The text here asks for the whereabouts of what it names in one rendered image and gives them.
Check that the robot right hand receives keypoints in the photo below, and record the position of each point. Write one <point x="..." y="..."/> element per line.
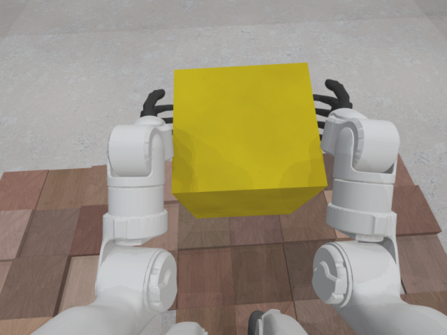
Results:
<point x="341" y="102"/>

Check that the robot left hand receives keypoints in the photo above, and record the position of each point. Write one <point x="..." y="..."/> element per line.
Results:
<point x="149" y="108"/>

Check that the robot left upper arm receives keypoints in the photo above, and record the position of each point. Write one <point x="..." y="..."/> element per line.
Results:
<point x="133" y="285"/>

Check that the robot left forearm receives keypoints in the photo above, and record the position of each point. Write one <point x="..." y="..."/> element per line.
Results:
<point x="136" y="156"/>

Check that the robot right thigh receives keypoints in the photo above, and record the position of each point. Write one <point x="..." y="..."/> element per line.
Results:
<point x="278" y="324"/>

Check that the right robot foot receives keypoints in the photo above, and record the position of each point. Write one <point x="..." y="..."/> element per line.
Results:
<point x="252" y="321"/>

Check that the robot right forearm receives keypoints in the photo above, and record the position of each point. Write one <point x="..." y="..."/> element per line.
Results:
<point x="365" y="164"/>

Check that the robot right upper arm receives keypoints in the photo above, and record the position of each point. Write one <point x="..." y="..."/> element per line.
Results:
<point x="362" y="283"/>

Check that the carton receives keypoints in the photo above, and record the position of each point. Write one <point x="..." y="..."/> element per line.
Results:
<point x="245" y="140"/>

